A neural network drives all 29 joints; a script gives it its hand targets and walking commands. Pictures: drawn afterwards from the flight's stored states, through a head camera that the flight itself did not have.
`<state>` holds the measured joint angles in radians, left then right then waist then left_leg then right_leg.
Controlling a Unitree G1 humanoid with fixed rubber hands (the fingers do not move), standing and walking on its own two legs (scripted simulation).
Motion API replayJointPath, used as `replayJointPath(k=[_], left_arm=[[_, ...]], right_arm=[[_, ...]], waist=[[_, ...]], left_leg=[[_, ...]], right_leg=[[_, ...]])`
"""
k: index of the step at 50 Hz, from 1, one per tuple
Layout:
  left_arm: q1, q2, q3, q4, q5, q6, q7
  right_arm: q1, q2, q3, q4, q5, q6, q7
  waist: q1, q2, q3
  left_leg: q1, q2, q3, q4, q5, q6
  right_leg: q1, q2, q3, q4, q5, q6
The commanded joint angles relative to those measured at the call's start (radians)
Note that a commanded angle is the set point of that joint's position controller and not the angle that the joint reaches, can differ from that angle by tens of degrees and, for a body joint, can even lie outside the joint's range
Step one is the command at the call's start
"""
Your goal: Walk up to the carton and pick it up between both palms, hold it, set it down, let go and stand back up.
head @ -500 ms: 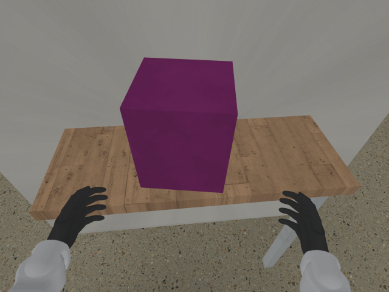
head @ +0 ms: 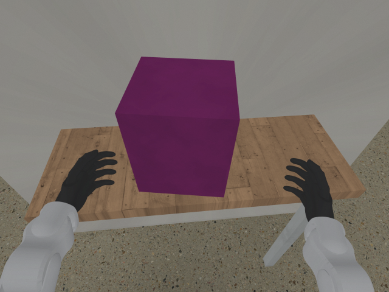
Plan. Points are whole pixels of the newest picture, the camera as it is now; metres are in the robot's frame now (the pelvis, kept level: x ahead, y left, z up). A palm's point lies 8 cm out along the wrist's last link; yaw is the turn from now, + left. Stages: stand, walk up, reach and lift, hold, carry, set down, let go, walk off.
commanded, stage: reach and lift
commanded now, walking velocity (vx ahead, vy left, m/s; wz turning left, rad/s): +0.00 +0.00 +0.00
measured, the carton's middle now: (184, 129) +0.43 +0.04 +0.10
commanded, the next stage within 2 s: none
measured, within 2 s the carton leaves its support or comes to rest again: neither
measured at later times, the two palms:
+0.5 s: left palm (73, 150) +0.30 +0.23 +0.16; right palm (305, 160) +0.29 -0.19 +0.15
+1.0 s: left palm (83, 96) +0.39 +0.22 +0.22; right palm (304, 121) +0.36 -0.20 +0.18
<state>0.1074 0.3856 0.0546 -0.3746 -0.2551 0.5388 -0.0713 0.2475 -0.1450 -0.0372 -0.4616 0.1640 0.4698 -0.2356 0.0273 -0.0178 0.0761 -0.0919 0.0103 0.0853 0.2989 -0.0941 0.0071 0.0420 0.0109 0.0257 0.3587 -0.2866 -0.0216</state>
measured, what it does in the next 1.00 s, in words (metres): stands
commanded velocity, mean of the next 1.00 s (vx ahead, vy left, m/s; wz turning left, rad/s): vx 0.00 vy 0.00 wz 0.00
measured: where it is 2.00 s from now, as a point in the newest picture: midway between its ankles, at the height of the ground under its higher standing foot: outside the picture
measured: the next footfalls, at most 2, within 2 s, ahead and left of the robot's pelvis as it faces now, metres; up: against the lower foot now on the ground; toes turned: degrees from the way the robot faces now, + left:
none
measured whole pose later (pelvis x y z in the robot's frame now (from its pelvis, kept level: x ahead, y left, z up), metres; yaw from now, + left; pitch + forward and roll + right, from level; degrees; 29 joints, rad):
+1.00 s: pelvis -0.01 +0.01 +0.00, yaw +0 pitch -1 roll +0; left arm -0.71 0.44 0.10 0.20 -0.26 0.71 -0.06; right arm -0.57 -0.28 -0.08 0.12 0.29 0.58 -0.24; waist -0.04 -0.02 0.04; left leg -0.21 0.01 0.09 0.30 -0.07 0.01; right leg -0.07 0.01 0.03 0.35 -0.25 -0.01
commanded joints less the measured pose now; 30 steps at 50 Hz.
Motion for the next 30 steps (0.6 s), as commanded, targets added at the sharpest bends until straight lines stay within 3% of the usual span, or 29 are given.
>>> replayJointPath(k=[1, 8, 19, 30], left_arm=[[-0.249, 0.190, 0.208, -0.094, -0.009, -0.007, -0.024], [-0.358, 0.191, 0.219, -0.077, -0.016, 0.042, -0.030], [-0.629, 0.220, 0.217, 0.074, -0.009, 0.117, -0.028], [-0.927, 0.252, 0.164, 0.253, -0.023, 0.127, 0.004]], right_arm=[[-0.233, -0.114, -0.029, -0.167, 0.135, 0.006, -0.024], [-0.345, -0.145, -0.045, -0.119, 0.160, 0.033, -0.040], [-0.593, -0.189, -0.073, 0.056, 0.195, 0.096, -0.050], [-0.897, -0.246, -0.110, 0.272, 0.214, 0.084, -0.032]], waist=[[0.026, 0.011, -0.134], [0.001, 0.024, -0.195], [-0.039, 0.026, -0.216], [-0.084, 0.030, -0.344]], left_leg=[[0.265, 0.016, -0.033, -0.038, 0.101, 0.014], [0.274, 0.018, -0.042, -0.014, 0.167, 0.004], [0.229, 0.026, -0.055, -0.022, 0.055, 0.014], [0.228, 0.033, -0.072, -0.008, 0.012, 0.012]], right_leg=[[-0.250, -0.043, 0.070, -0.140, 0.402, 0.057], [-0.235, -0.042, 0.063, -0.123, 0.469, 0.060], [-0.234, -0.043, 0.061, -0.106, 0.395, 0.050], [-0.249, -0.018, 0.027, -0.091, 0.344, 0.031]])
